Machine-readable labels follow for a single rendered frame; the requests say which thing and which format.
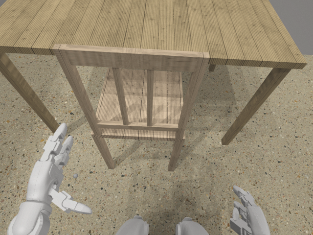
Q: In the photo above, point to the chair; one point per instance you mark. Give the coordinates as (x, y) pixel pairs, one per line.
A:
(136, 104)

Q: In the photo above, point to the robot left thigh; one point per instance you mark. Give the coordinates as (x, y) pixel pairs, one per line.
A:
(134, 226)

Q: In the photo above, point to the right robot shin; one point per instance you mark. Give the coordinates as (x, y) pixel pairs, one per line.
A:
(187, 219)

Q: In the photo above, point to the robot left forearm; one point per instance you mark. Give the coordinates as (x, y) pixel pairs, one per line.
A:
(32, 219)

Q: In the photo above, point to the right robot hand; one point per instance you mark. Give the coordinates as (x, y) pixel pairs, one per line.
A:
(253, 221)

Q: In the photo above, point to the left robot hand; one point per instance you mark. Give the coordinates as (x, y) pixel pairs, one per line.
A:
(48, 169)

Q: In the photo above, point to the table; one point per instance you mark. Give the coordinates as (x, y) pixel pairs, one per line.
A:
(233, 32)

